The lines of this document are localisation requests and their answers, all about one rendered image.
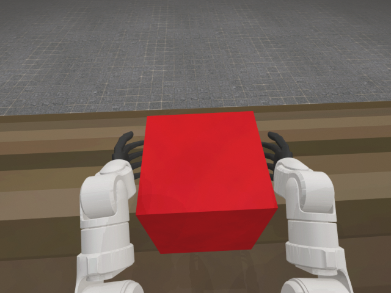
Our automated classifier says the robot left hand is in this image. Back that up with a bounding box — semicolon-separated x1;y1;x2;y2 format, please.
112;131;144;180

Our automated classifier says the robot right hand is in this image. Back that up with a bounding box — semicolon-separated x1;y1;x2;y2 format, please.
261;132;293;181

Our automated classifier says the left robot forearm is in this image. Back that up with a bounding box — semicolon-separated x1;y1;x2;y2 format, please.
75;159;136;293

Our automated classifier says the left robot upper arm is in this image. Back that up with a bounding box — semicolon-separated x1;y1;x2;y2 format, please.
82;280;144;293

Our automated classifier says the carton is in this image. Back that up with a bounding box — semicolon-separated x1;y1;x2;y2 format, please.
136;111;278;254

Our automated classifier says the right robot forearm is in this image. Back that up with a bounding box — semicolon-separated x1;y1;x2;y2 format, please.
274;157;353;293

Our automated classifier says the right robot upper arm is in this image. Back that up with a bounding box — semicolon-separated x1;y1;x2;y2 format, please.
281;278;349;293

